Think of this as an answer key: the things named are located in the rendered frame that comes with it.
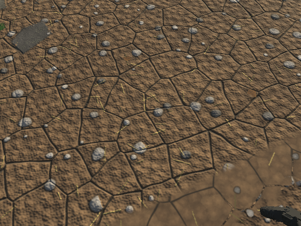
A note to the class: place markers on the right robot hand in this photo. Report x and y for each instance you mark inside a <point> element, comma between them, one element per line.
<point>287,215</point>

